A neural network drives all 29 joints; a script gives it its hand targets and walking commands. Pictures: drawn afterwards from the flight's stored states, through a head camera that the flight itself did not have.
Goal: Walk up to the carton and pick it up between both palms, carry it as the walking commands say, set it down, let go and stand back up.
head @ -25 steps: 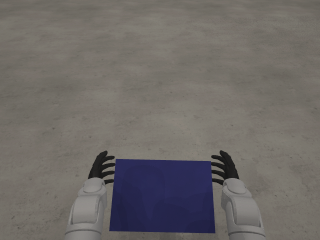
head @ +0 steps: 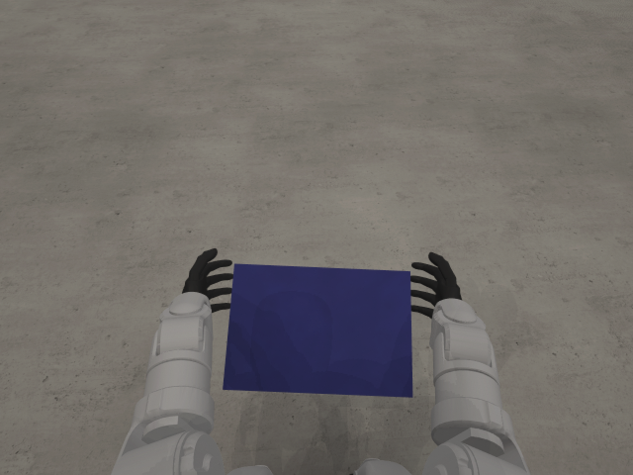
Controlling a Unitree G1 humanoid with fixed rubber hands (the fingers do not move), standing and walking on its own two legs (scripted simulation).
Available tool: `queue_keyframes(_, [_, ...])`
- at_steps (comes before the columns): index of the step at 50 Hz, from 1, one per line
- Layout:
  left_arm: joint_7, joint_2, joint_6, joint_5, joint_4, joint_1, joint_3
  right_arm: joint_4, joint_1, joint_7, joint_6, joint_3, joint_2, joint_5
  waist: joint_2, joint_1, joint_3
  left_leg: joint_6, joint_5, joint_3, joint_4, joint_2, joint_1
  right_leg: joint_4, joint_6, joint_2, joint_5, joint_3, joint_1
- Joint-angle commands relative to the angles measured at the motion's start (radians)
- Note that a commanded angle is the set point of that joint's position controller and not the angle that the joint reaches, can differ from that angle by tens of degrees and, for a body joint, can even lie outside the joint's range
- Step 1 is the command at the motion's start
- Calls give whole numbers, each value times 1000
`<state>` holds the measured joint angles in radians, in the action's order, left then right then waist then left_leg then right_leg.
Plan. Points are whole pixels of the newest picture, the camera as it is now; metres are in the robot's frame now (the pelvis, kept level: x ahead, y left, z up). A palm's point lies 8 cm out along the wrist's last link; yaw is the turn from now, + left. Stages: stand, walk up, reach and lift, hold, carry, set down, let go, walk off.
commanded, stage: set down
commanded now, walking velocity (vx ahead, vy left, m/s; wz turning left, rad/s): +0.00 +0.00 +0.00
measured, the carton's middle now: (318, 328) +0.33 -0.01 -0.10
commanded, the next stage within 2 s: none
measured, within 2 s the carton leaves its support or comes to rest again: neither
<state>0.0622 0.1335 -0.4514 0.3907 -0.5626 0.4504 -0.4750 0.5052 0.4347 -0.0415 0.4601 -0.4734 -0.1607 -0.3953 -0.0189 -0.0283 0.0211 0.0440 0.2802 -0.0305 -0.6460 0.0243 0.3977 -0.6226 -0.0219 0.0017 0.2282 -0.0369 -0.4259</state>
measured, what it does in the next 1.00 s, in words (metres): lowers itself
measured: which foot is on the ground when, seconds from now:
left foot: down 0.00-1.00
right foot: down 0.00-1.00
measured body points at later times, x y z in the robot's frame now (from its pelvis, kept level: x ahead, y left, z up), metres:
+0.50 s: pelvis -0.01 +0.00 -0.06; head +0.14 -0.01 +0.37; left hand +0.37 +0.16 -0.11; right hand +0.35 -0.18 -0.11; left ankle +0.04 +0.09 -0.72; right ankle +0.06 -0.11 -0.72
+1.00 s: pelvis -0.03 -0.01 -0.14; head +0.15 -0.01 +0.27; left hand +0.39 +0.16 -0.20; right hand +0.37 -0.18 -0.20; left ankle +0.04 +0.09 -0.72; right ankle +0.06 -0.11 -0.72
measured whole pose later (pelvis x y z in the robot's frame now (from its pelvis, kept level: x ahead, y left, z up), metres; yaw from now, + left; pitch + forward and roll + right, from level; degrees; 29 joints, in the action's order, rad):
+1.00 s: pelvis -0.03 -0.01 -0.14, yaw +0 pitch +38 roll +0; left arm 0.02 0.02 -0.34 0.23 -0.61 0.68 -0.43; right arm 0.48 0.62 0.03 0.36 -0.48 -0.12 -0.25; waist -0.02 -0.02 -0.27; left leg 0.04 0.44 -0.03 -1.33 0.01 1.55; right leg -1.30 -0.03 -0.01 0.38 -0.05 -1.57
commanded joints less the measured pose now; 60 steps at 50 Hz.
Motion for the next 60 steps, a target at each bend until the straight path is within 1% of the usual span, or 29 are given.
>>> queue_keyframes(1, [227,782,79,-182,-34,503,436,71,449,-238,-60,451,-778,162,10,-5,-337,29,-46,144,95,36,60,20,-21,66,-60,130,114])
queue_keyframes(7, [214,819,146,-233,14,493,547,13,436,-245,-135,560,-801,212,-5,5,-552,9,-226,150,-11,49,83,-81,-24,86,-198,122,-5])
queue_keyframes(9, [211,828,159,-246,29,488,579,-1,432,-245,-148,587,-804,226,-5,9,-614,0,-261,150,-49,53,107,-114,-23,89,-226,120,-46])
queue_keyframes(12, [212,834,170,-258,41,488,615,-14,431,-245,-157,617,-814,239,2,12,-690,-8,-277,146,-102,61,159,-157,-20,92,-249,118,-97])
queue_keyframes(18, [227,838,164,-270,32,511,640,-7,448,-245,-148,627,-835,242,4,6,-762,-15,-235,130,-182,69,299,-227,-14,95,-234,113,-189])
queue_keyframes(25, [250,822,152,-268,-10,562,606,17,502,-243,-125,613,-862,239,9,14,-804,-12,-150,103,-256,80,471,-302,0,99,-178,106,-280])
queue_keyframes(30, [262,808,151,-268,-38,608,580,33,547,-236,-119,598,-867,240,13,13,-839,-8,-104,89,-316,89,580,-359,8,102,-145,102,-354])
queue_keyframes(37, [268,803,154,-284,-46,686,582,41,627,-227,-119,606,-879,265,12,13,-927,-5,-47,76,-406,98,704,-450,15,108,-103,92,-443])
queue_keyframes(49, [253,812,131,-318,-67,793,592,63,754,-221,-101,607,-870,310,-5,8,-1030,-11,43,71,-532,107,864,-590,18,123,-8,66,-625])
queue_keyframes(60, [223,805,135,-336,-95,859,585,93,827,-220,-111,577,-831,333,-17,-3,-1095,-23,22,71,-635,114,955,-702,18,133,-11,43,-790])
